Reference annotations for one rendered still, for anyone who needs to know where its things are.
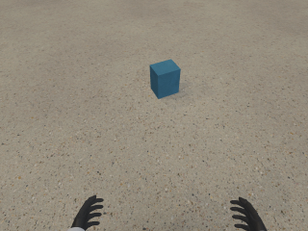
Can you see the right robot hand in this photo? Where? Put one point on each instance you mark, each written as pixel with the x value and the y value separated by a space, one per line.
pixel 251 217

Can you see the carton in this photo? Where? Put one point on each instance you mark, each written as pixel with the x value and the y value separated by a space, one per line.
pixel 164 78

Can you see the left robot hand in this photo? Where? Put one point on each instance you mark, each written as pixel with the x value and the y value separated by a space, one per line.
pixel 83 216

